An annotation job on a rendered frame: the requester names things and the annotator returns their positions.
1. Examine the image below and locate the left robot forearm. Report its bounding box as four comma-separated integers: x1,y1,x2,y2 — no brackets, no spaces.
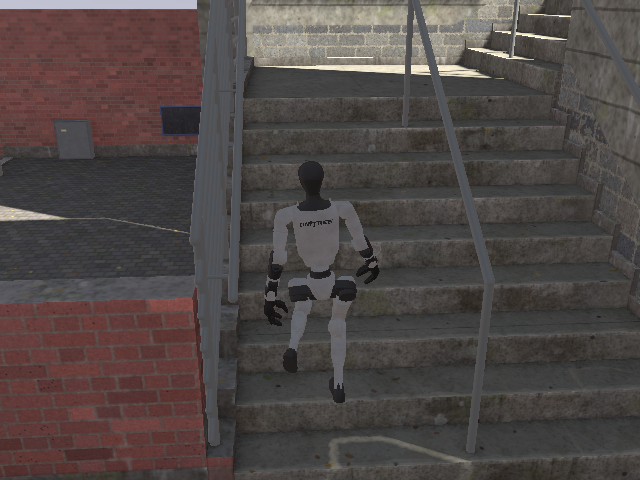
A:
264,250,283,301

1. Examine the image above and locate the left robot upper arm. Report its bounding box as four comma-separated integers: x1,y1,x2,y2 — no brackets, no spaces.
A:
272,206,293,265

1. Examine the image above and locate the right robot hand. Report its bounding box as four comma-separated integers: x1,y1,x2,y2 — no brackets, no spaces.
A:
356,263,380,284

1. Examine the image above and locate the right robot upper arm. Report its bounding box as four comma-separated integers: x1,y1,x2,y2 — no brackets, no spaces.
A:
335,201,369,251

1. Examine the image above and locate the right robot forearm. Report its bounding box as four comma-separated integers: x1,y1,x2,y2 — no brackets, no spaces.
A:
359,235,378,268

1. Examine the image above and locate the right robot shin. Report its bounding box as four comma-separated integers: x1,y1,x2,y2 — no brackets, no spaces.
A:
331,320,346,389

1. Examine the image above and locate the humanoid robot torso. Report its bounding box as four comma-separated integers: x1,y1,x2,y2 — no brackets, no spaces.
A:
292,198,339,300

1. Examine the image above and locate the left robot hand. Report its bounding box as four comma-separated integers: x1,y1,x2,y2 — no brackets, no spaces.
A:
264,299,288,326

